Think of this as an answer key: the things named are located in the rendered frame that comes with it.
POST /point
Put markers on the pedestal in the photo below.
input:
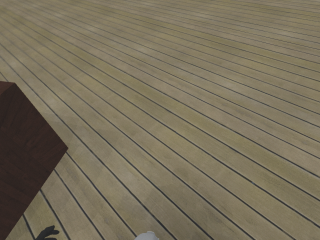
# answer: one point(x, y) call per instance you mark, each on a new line
point(29, 152)

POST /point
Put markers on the robot left hand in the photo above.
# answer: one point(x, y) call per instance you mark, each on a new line
point(46, 232)

